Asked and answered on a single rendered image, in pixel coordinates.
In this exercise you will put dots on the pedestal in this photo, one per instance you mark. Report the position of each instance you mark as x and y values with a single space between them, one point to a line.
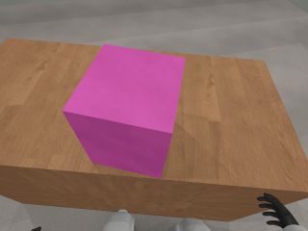
232 139

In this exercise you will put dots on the right robot thigh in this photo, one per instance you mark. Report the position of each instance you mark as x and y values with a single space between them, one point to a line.
191 224

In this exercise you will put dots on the robot right hand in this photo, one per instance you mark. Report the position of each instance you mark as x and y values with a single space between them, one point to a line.
281 212

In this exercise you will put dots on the left robot thigh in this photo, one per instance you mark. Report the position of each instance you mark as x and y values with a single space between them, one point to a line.
120 221

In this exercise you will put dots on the robot thigh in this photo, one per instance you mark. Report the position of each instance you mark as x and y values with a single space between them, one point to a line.
120 221
191 224

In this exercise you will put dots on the carton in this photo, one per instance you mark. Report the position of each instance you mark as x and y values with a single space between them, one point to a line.
124 108

